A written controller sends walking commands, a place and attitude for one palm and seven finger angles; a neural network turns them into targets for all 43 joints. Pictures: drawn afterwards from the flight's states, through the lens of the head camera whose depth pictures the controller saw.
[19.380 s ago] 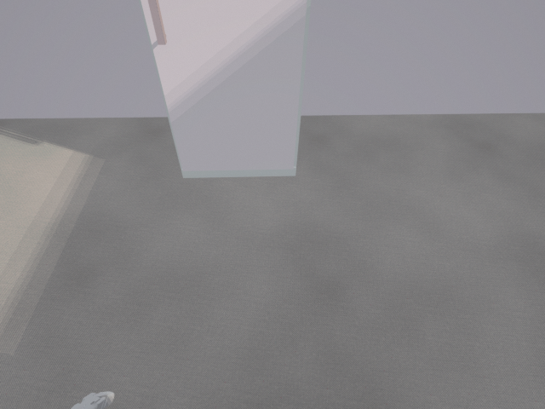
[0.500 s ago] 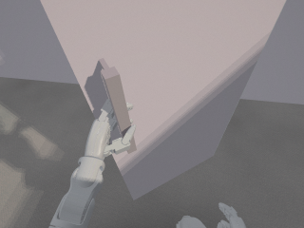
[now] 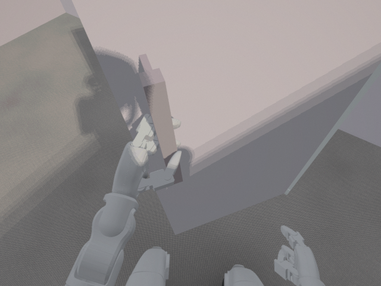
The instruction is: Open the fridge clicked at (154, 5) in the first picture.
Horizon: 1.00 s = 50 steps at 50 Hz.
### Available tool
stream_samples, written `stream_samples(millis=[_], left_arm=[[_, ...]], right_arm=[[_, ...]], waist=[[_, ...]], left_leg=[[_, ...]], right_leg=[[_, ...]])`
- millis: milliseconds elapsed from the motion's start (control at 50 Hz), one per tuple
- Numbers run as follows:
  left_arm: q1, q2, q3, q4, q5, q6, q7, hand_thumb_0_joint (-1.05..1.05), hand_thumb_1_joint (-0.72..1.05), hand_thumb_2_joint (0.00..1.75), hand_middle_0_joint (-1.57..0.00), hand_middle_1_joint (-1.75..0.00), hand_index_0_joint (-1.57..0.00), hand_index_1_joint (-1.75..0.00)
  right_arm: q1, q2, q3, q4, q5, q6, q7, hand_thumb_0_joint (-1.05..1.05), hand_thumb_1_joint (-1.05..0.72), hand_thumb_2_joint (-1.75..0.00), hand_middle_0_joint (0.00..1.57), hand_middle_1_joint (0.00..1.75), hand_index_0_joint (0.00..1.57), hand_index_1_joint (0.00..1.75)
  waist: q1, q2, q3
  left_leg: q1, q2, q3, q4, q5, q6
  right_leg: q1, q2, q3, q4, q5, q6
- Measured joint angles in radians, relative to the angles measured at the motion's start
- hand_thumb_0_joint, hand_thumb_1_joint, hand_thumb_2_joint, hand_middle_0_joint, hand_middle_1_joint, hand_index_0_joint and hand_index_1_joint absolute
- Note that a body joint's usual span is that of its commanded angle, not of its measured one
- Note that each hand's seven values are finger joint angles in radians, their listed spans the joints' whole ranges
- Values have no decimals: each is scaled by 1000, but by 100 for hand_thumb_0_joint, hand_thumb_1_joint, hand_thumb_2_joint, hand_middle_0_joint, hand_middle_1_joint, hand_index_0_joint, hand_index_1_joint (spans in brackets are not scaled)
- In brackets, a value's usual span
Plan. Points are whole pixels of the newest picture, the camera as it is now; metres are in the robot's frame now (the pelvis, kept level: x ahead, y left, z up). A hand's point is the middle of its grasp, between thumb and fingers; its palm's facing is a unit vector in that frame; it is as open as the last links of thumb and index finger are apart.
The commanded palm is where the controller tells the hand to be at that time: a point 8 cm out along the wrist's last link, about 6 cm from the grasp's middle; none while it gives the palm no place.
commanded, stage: walk backward, drawing the door open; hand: left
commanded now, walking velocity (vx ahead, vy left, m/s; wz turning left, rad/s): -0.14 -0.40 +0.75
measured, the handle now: (163, 132) +0.35 +0.06 +0.15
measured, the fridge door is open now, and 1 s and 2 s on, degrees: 56 83 78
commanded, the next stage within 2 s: stop walking and hold the door back in 0.68 s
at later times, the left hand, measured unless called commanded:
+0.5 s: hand (233, 242) +0.18 -0.05 +0.12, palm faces +0.27 -0.93 -0.24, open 7.7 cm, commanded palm +0.13 -0.01 +0.12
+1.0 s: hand out of the picture +0.12 -0.15 +0.12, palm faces +0.67 -0.68 -0.29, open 7.9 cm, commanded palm +0.07 -0.08 +0.11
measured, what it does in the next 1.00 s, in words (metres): steps to the right, turning left: left foot, then right foot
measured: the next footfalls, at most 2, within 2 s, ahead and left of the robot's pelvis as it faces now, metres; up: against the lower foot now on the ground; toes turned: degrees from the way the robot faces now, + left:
left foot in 0.16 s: -0.05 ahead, +0.09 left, +0.00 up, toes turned +15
right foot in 0.36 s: +0.12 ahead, -0.28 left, +0.00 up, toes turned +16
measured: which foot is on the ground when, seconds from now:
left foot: up 0.00-0.14, down 0.16-0.36, up 0.38-0.56, down 0.58-0.80, up 0.82-1.00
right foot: down 0.00-0.14, up 0.16-0.34, down 0.36-0.54, up 0.56-0.78, down 0.80-1.00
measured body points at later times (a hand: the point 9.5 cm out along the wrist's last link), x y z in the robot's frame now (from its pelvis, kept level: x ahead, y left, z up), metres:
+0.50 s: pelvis -0.06 -0.23 +0.01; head +0.01 -0.24 +0.45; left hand +0.16 +0.00 +0.13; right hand +0.20 -0.38 -0.11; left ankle -0.13 -0.12 -0.64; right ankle +0.08 -0.29 -0.72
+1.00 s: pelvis +0.00 -0.46 +0.02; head +0.04 -0.46 +0.47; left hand +0.08 -0.11 +0.14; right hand +0.30 -0.51 -0.08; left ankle -0.10 -0.37 -0.63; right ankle +0.12 -0.51 -0.72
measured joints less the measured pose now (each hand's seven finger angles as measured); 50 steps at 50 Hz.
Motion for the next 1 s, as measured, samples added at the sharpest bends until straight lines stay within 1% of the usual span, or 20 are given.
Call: stream_samples(millis=[60,140,180,260,340,360,400,440,480,520,560,580,600,640,680,780,800,860,920,1000], left_arm=[[17,-1,-15,9,-4,-16,-5,-3,58,85,-27,-124,-16,-117],[18,10,-38,-13,8,-25,-11,-5,56,85,-28,-126,-16,-117],[-6,20,-38,-16,17,-50,-3,-6,58,86,-28,-127,-14,-113],[-9,34,-4,19,21,-85,-23,-6,59,87,-28,-125,-13,-113],[3,24,12,19,-11,-72,-28,-5,58,89,-27,-124,-12,-116],[13,33,22,3,-17,-63,-24,-6,58,90,-28,-124,-12,-116],[20,23,54,-17,-15,-49,-13,-6,57,91,-29,-124,-11,-117],[30,16,75,-21,-15,-32,-5,-5,57,92,-28,-123,-12,-118],[48,24,91,-20,-17,-24,-6,-5,57,92,-28,-122,-12,-119],[63,37,98,-21,-19,-20,-9,-4,57,91,-28,-122,-13,-120],[75,57,103,-38,-14,-22,-14,-5,57,91,-28,-123,-13,-119],[71,64,103,-47,-6,-31,-18,-7,57,91,-29,-124,-12,-118],[54,79,108,-41,3,-49,-21,-8,57,91,-30,-125,-12,-117],[44,99,123,-19,13,-76,-33,-9,56,92,-31,-126,-12,-116],[59,96,127,-7,15,-79,-41,-8,55,93,-30,-125,-13,-116],[114,94,148,-34,-23,-63,-43,-5,53,100,-29,-122,-13,-117],[131,113,165,-54,-35,-58,-43,-6,51,103,-30,-122,-13,-116],[117,99,198,-20,-41,-74,-31,-8,46,110,-32,-124,-12,-114],[77,108,203,78,-69,-73,-18,-8,44,113,-32,-123,-15,-116],[-32,130,206,283,-101,-76,-17,-6,42,114,-33,-120,-18,-120]], right_arm=[[8,3,-5,-11,4,-2,-4,2,-90,-90,20,30,20,30],[37,-1,7,-63,1,-27,-4,2,-90,-90,20,30,20,30],[37,9,3,-77,-11,-44,-5,2,-90,-90,20,30,20,30],[46,34,30,-42,-24,-31,21,2,-90,-90,20,30,20,30],[71,6,27,-32,-1,-43,39,2,-90,-90,20,30,21,30],[77,8,28,-30,10,-41,42,2,-90,-90,21,30,21,30],[33,-7,20,-4,22,-27,37,2,-90,-90,21,30,21,30],[-8,-16,3,14,14,-10,21,2,-90,-90,21,30,21,30],[-22,-15,-11,6,14,4,11,2,-90,-90,20,30,21,30],[-10,-11,-11,-20,15,3,2,2,-90,-90,20,30,21,30],[22,-15,-3,-61,14,-14,-2,2,-91,-90,20,30,20,30],[41,-24,-5,-85,5,-28,-4,2,-90,-90,20,30,20,30],[41,-14,-9,-81,-5,-35,-8,2,-91,-90,20,30,20,30],[46,10,3,-52,-16,-21,-5,2,-91,-90,20,30,20,30],[70,16,15,-33,-23,-12,8,2,-91,-90,20,30,20,30],[118,3,18,-17,-5,-26,26,2,-90,-90,20,30,21,30],[125,11,19,-16,1,-28,26,2,-90,-90,21,30,21,30],[63,-20,5,36,10,-22,0,2,-90,-90,21,30,21,30],[15,-52,-3,68,8,-9,-29,2,-90,-90,20,30,21,30],[-10,-75,12,50,16,28,-46,2,-91,-90,20,30,20,30]], waist=[[-13,-12,0],[-26,-17,-43],[-29,-22,-35],[-10,-36,6],[16,52,14],[28,38,1],[41,41,18],[24,33,33],[5,9,33],[-17,-17,17],[-29,-29,-28],[-38,-1,-50],[-41,-13,-35],[-20,-44,-6],[-8,-24,-8],[44,52,-26],[54,28,-44],[71,32,-35],[67,6,-44],[46,-25,-88]], left_leg=[[82,-8,109,-24,-25,8],[287,-4,170,-466,90,31],[297,11,125,-525,207,38],[306,42,36,-563,204,-42],[275,107,-86,-611,257,-53],[250,104,-92,-575,211,-33],[174,82,-99,-338,46,2],[116,32,-41,-98,-22,18],[122,-1,64,-22,-50,20],[183,-24,157,-141,-63,23],[278,-35,198,-411,12,37],[297,-11,158,-525,120,54],[276,-4,129,-503,175,51],[282,13,90,-493,185,19],[285,52,26,-547,211,-13],[261,137,-105,-654,289,-50],[234,127,-111,-622,253,-37],[93,64,-111,-227,22,1],[23,-30,-1,61,2,3],[98,-81,110,-81,65,10]], right_leg=[[19,-20,-59,-63,38,-21],[-54,-24,-145,-24,40,-52],[-137,-4,-115,144,-84,-7],[-200,41,-10,362,-125,50],[-57,29,27,56,-35,44],[-7,7,37,-46,9,35],[-34,13,20,-8,56,22],[-32,5,-4,-3,51,5],[-13,-7,-28,-52,76,-14],[-3,-16,-67,-102,110,-31],[-63,-15,-111,-46,68,-40],[-118,10,-124,55,-11,-20],[-153,19,-91,173,-71,6],[-185,48,-14,354,-97,43],[-187,62,8,421,-85,57],[27,39,38,-7,-67,52],[83,14,40,-113,-52,40],[47,8,20,-61,-26,55],[54,-35,12,-77,-2,45],[89,-70,-17,-151,49,31]])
